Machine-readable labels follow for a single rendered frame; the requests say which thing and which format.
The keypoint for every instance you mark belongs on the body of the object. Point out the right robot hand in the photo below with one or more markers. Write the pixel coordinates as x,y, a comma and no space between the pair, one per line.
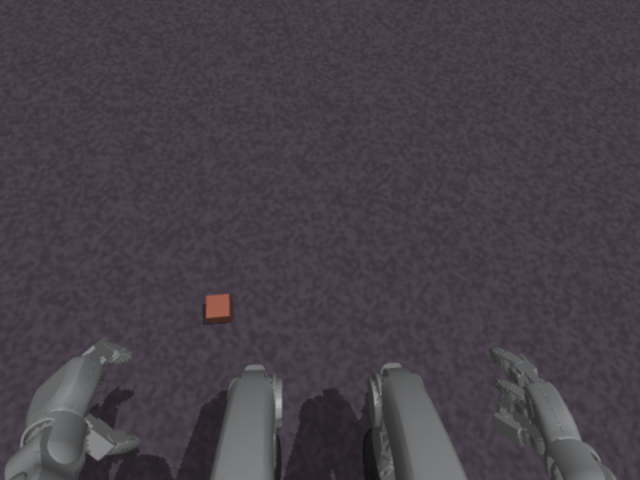
541,415

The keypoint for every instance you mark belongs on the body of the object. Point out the right robot foot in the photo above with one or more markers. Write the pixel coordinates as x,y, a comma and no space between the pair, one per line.
369,461

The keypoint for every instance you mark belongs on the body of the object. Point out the cube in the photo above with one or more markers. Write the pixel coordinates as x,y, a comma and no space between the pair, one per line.
219,308

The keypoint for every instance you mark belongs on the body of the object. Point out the left robot hand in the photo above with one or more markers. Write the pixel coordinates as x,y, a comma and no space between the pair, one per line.
71,389

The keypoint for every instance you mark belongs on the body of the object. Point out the right robot arm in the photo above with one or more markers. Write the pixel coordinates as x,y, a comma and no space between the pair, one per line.
571,459

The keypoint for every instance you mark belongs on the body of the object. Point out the left robot arm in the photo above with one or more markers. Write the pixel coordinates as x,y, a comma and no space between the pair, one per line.
51,448

